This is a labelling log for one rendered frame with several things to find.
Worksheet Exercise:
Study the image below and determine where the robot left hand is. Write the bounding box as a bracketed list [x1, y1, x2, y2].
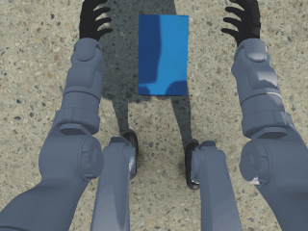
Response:
[79, 0, 113, 41]

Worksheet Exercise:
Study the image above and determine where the robot right hand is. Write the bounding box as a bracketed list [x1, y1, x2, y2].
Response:
[221, 0, 261, 47]

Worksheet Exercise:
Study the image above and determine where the robot right forearm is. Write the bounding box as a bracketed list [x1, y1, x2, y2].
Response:
[231, 38, 308, 149]

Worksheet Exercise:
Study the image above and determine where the robot left foot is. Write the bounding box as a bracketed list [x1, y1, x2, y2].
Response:
[122, 132, 139, 180]

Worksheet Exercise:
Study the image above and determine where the right robot upper arm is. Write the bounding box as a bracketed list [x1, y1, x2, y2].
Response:
[239, 138, 308, 231]

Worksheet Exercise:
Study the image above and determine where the left robot upper arm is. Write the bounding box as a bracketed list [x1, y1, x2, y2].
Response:
[0, 134, 104, 231]

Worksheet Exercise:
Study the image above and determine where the robot left forearm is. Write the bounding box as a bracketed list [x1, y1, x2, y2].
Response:
[38, 38, 107, 172]

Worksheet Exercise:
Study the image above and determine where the carton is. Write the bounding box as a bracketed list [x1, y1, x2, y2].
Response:
[138, 14, 190, 96]

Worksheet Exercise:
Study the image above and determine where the robot left thigh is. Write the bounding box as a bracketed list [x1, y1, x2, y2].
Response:
[90, 142, 136, 231]

